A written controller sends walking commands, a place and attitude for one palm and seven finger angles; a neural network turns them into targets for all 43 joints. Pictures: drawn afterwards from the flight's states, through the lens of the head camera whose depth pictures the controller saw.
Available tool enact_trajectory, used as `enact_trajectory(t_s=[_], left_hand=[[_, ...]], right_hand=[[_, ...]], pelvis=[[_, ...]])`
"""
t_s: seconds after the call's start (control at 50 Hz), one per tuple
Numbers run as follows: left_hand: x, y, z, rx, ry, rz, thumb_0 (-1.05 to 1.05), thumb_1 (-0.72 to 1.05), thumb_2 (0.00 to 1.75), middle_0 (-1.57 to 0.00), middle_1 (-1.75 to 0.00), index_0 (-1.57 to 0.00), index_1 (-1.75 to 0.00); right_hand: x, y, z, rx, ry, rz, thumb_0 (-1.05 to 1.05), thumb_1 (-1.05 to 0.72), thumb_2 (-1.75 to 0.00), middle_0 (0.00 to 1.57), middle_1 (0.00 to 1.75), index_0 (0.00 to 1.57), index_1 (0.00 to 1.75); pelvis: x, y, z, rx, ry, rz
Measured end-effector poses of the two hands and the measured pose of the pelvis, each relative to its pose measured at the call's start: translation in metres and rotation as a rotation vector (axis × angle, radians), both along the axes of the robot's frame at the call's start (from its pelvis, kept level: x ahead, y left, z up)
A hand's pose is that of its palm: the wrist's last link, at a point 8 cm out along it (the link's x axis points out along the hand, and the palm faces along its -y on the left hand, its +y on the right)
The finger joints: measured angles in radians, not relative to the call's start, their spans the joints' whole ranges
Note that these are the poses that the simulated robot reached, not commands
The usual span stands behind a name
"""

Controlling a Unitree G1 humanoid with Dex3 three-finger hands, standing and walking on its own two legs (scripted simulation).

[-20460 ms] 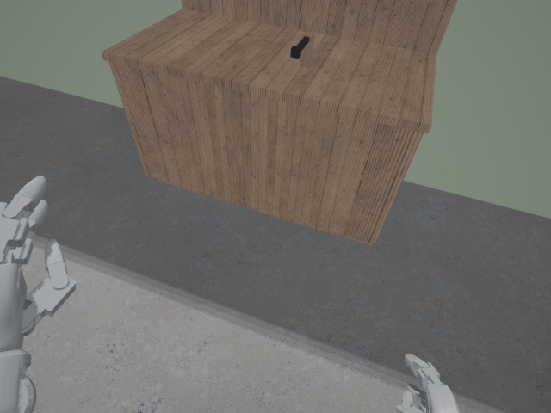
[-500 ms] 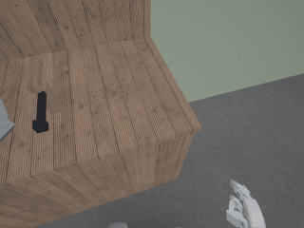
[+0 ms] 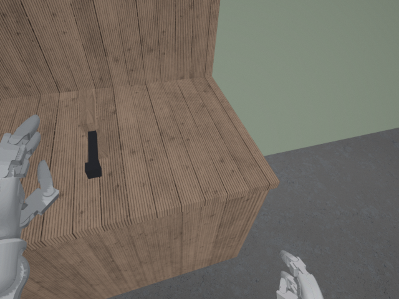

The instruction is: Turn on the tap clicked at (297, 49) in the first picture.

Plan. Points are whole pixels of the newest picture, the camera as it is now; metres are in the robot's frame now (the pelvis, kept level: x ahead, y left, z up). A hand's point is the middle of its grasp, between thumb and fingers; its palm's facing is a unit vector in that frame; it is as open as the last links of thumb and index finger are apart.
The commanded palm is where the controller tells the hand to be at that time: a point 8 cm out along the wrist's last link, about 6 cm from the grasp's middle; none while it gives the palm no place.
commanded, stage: come to a stop and stand still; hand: left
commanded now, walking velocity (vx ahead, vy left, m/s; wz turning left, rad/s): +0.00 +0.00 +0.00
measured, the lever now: (93, 169) +0.35 +0.27 +0.04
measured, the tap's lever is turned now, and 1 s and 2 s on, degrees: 0 0 0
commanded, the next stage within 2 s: look again from close up in 0.54 s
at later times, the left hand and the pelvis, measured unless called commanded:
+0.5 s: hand (68, 172) +0.26 +0.24 +0.16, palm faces +0.35 -0.85 -0.39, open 7.4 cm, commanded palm +0.20 +0.28 +0.18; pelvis +0.04 +0.00 +0.00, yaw +1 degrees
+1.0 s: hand (75, 177) +0.25 +0.23 +0.16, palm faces +0.36 -0.85 -0.39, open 7.4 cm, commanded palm +0.19 +0.27 +0.18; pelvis +0.04 -0.02 +0.01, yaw +1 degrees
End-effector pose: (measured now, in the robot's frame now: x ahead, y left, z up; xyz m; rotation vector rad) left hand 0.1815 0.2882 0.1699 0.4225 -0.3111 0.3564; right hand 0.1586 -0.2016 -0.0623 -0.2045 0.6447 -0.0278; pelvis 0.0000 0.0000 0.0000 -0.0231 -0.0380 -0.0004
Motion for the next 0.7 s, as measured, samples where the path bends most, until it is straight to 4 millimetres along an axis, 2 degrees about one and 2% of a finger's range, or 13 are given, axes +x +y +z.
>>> enact_trajectory(t_s=[0.18,0.4,0.7], left_hand=[[0.015,0.012,0.003,0.014,0.001,0.015,0.02,0.88,0.89,-0.21,-0.30,-0.21,-0.31],[0.038,0.002,0.004,0.026,0.037,-0.021,0.02,0.89,0.89,-0.21,-0.30,-0.21,-0.31],[0.033,-0.009,0.004,0.015,0.074,0.007,0.02,0.88,0.89,-0.21,-0.30,-0.21,-0.31]], right_hand=[[0.023,0.003,0.006,-0.026,0.001,0.012,0.01,-0.90,-0.90,0.20,0.30,0.20,0.30],[0.045,-0.010,0.005,-0.038,0.029,-0.018,0.02,-0.90,-0.90,0.20,0.30,0.20,0.30],[0.047,-0.027,0.001,-0.037,0.041,-0.037,0.01,-0.90,-0.90,0.20,0.30,0.20,0.30]], pelvis=[[0.016,0.006,0.003,0.002,0.015,0.006],[0.036,0.002,0.004,0.003,0.030,0.009],[0.038,-0.010,0.005,0.006,0.036,0.009]])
